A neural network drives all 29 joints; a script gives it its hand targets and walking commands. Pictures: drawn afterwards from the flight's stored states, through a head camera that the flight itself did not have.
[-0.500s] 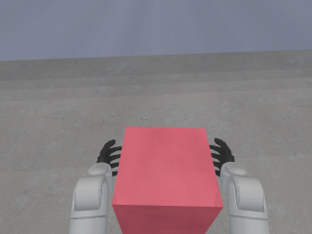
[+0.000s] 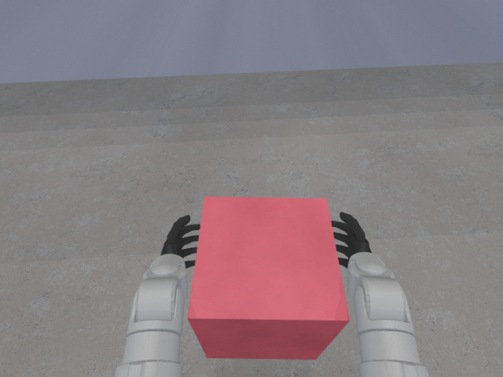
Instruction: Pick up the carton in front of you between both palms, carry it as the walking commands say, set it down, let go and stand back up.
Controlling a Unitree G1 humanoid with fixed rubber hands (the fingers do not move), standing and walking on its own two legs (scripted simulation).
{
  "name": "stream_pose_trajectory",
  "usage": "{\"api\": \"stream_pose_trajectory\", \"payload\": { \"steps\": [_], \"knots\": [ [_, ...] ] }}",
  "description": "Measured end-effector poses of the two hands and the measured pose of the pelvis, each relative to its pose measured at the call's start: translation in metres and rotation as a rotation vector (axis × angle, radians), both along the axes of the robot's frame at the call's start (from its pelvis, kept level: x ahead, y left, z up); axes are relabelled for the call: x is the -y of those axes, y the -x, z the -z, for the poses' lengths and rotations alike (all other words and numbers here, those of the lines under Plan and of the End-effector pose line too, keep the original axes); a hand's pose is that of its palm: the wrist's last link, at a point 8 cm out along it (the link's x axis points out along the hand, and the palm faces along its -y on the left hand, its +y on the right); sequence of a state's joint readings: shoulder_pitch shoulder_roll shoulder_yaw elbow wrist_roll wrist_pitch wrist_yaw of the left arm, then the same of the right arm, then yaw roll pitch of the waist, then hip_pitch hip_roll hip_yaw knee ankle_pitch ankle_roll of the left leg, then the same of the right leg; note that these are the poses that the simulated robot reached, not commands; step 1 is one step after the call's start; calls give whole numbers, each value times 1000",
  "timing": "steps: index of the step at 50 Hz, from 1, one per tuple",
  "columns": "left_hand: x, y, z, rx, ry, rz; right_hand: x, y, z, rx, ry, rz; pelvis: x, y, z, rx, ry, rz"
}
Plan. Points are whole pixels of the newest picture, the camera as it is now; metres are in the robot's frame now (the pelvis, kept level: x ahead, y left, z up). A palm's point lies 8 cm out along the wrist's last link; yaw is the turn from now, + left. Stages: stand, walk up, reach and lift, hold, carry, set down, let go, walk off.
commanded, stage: carry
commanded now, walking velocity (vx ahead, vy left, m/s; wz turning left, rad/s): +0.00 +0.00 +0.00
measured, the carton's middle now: (263, 282) +0.29 +0.00 -0.05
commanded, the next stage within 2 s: hold in 0.10 s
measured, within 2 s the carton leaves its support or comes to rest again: neither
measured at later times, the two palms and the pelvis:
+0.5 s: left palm (162, 283) +0.25 +0.16 +0.04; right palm (358, 277) +0.26 -0.14 +0.04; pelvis -0.03 +0.00 +0.01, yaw +1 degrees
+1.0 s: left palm (169, 297) +0.29 +0.18 -0.11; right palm (318, 284) +0.31 -0.11 -0.11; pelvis -0.08 -0.01 -0.05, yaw +5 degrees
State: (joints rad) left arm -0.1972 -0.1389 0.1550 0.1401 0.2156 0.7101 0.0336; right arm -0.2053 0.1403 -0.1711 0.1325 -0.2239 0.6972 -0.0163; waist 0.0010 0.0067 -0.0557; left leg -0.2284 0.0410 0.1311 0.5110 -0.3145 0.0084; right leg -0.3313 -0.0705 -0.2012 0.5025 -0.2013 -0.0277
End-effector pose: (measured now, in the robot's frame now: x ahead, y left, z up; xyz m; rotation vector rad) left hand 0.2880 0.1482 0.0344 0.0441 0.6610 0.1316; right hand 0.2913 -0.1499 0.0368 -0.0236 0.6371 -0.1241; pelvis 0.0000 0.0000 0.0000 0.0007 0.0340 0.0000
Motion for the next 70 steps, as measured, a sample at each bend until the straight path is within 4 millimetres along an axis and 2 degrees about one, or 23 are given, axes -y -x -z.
{"api": "stream_pose_trajectory", "payload": {
  "steps": [5,13,26,30,37,40,43,49,53,56,62,70],
  "knots": [
    [0,1,-3,-4,1,-1,0,1,-3,-4,-1,1,0,-2,0,-1,1,0],
    [-3,18,-2,-32,-21,11,-3,18,0,-30,4,-7,-2,5,-7,109,8,-14],
    [-8,41,-6,-21,-4,-16,-9,36,-5,-19,-7,-14,-3,36,-4,178,3,-21],
    [-7,38,1,-26,24,-47,-8,29,1,-25,-44,2,0,48,1,194,-2,-49],
    [-17,23,16,-30,16,-85,-19,0,14,-30,-56,-33,7,62,13,165,-7,-70],
    [-24,18,32,-48,7,-95,-26,-10,30,-47,-46,-51,9,65,19,113,-7,-73],
    [-30,13,58,-66,-1,-95,-32,-17,57,-65,-33,-65,11,68,26,33,-3,-77],
    [-36,3,131,-71,-17,-73,-38,-23,131,-68,-14,-70,11,75,48,-175,7,-83],
    [-37,-6,182,-53,-10,-59,-38,-25,184,-48,-15,-50,8,77,72,-325,14,-85],
    [-38,-15,210,-26,8,-59,-38,-29,212,-21,-30,-32,5,76,92,-426,18,-83],
    [-37,-35,238,18,40,-66,-37,-45,240,23,-54,2,-2,71,130,-551,23,-77],
    [-38,-49,273,-24,45,-65,-38,-57,274,-19,-49,10,-7,70,164,-632,22,-74]
  ]
}}
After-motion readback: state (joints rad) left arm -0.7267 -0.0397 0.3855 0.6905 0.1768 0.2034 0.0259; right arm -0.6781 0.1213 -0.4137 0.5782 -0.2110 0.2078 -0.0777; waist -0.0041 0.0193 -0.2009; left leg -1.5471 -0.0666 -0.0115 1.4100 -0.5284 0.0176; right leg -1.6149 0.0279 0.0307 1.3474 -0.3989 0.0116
